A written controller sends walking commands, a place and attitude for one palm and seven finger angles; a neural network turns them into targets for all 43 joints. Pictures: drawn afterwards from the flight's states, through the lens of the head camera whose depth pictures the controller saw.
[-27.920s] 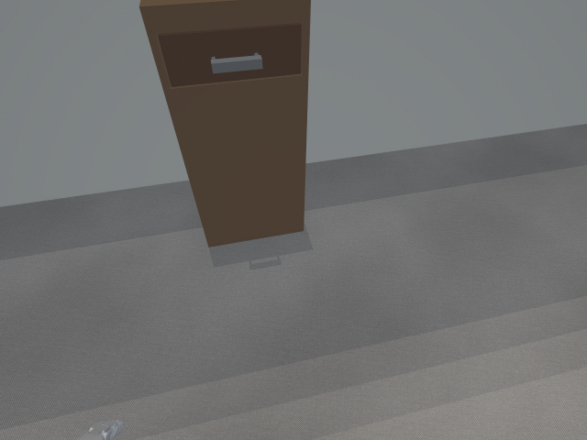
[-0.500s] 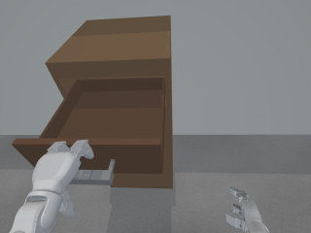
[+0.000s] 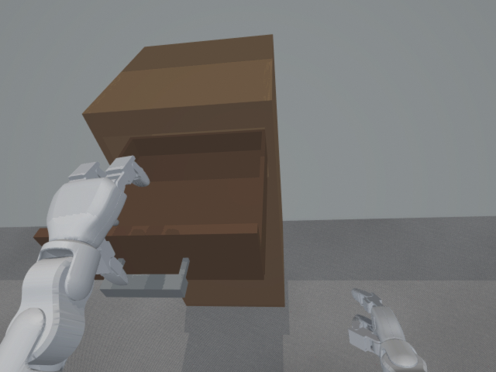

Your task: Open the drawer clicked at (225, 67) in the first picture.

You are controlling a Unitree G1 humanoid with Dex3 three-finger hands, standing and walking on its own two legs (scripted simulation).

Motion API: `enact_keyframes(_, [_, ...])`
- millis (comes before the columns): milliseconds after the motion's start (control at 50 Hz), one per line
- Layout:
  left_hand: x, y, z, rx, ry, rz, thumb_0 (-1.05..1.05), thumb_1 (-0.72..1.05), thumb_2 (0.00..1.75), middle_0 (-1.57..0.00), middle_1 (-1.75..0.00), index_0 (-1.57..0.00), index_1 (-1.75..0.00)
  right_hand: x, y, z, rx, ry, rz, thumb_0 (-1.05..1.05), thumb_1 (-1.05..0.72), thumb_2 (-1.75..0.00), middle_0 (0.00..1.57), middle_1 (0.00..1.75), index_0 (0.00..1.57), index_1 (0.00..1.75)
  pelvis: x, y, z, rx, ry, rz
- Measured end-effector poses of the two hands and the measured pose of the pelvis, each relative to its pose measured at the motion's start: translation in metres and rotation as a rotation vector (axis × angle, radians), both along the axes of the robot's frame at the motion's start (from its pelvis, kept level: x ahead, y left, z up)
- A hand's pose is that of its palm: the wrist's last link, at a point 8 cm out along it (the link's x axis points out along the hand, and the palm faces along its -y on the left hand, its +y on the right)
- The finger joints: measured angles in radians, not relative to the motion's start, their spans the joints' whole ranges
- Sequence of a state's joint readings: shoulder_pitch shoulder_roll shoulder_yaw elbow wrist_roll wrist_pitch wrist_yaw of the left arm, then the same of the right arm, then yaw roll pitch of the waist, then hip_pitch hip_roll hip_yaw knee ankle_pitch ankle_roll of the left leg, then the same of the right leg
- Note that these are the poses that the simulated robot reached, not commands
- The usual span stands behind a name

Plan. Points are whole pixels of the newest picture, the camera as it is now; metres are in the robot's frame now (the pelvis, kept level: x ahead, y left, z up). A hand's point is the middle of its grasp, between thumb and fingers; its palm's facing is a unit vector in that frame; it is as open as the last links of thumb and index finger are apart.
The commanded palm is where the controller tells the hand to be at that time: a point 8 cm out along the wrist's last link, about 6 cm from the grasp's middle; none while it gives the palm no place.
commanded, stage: lift the hand off the handle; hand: left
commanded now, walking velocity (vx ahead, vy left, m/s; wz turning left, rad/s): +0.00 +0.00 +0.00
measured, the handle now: (148, 274) +0.25 +0.23 +0.04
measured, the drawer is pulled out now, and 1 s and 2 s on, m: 0.30 0.30 0.30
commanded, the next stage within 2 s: draw the hand back to the body in 0.24 s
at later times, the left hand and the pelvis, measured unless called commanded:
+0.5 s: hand (110, 235) +0.23 +0.23 +0.17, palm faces +0.12 -0.08 -0.99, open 13.9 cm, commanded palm +0.18 +0.24 +0.24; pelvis +0.00 -0.01 +0.00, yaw +0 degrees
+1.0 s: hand (89, 243) +0.20 +0.24 +0.19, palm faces +0.23 -0.38 -0.89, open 13.8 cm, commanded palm +0.15 +0.26 +0.24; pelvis +0.00 +0.00 +0.00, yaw +1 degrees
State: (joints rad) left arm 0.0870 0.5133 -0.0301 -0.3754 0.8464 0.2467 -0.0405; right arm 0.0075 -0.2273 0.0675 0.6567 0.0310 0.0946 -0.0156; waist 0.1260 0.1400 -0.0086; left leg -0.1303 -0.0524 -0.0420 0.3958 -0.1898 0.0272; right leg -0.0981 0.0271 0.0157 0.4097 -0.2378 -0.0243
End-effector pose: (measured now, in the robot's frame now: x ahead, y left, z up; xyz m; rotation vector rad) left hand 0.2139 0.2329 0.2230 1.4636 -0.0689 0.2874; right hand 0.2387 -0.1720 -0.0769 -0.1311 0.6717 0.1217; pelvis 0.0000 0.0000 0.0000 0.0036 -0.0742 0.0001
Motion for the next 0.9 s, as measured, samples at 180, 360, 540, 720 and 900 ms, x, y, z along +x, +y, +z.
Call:
enact_keyframes(180, [-0.001, -0.007, 0.005, 0.012, 0.08, -0.03, 0.0, -0.5, 0.3, -0.32, -1.2, -0.32, -1.2, -0.002, -0.022, 0.0, -0.029, -0.003, -0.018, 0.01, -0.9, -0.9, 0.2, 0.3, 0.2, 0.3, 0.002, -0.004, -0.001, 0.002, 0.007, -0.005])
enact_keyframes(360, [-0.002, 0.013, 0.004, 0.001, 0.094, 0.035, 0.0, -0.5, 0.3, -0.32, -1.2, -0.32, -1.2, -0.007, -0.037, -0.006, -0.057, 0.021, -0.025, 0.01, -0.91, -0.9, 0.19, 0.3, 0.2, 0.3, 0.001, -0.012, -0.002, -0.001, 0.012, 0.006])
enact_keyframes(540, [-0.019, -0.001, 0.0, 0.025, 0.104, -0.056, 0.0, -0.49, 0.3, -0.32, -1.2, -0.32, -1.2, -0.008, -0.036, -0.006, -0.057, 0.001, -0.026, 0.01, -0.9, -0.9, 0.19, 0.3, 0.2, 0.3, 0.005, -0.012, -0.003, -0.004, 0.016, 0.003])
enact_keyframes(720, [-0.036, 0.028, 0.008, 0.004, 0.052, 0.054, 0.0, -0.5, 0.3, -0.32, -1.2, -0.32, -1.2, -0.004, -0.027, -0.006, -0.055, -0.004, -0.005, 0.01, -0.9, -0.9, 0.2, 0.3, 0.2, 0.3, 0.003, -0.008, -0.004, -0.01, 0.012, 0.016])
enact_keyframes(900, [-0.037, 0.017, -0.005, 0.013, 0.101, -0.024, 0.0, -0.5, 0.3, -0.32, -1.2, -0.32, -1.2, -0.003, -0.014, 0.002, -0.062, -0.03, 0.006, 0.01, -0.9, -0.9, 0.2, 0.3, 0.2, 0.3, 0.0, -0.001, -0.004, -0.011, 0.013, 0.013])
